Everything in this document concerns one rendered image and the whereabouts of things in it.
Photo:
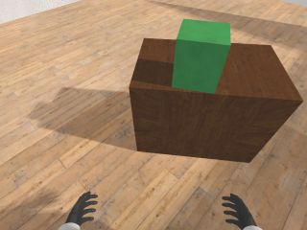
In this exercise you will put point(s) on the left robot hand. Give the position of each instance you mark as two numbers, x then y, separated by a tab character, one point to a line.
77	212

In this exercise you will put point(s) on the carton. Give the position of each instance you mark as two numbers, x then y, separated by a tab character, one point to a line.
201	51

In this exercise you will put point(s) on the right robot hand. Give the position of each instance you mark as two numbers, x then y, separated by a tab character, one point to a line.
242	213

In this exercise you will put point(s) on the pedestal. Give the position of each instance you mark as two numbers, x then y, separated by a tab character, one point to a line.
254	98

